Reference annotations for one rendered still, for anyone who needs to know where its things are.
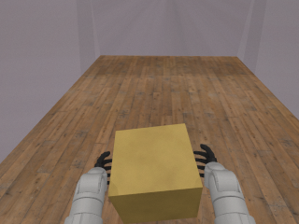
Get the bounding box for robot left forearm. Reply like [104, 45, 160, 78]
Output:
[64, 167, 107, 224]

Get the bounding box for robot right forearm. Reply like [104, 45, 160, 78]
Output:
[204, 161, 256, 224]

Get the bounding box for right robot hand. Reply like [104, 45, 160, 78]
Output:
[193, 144, 217, 177]

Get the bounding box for carton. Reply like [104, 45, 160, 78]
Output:
[107, 123, 203, 224]

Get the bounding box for left robot hand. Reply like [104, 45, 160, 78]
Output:
[94, 151, 113, 185]

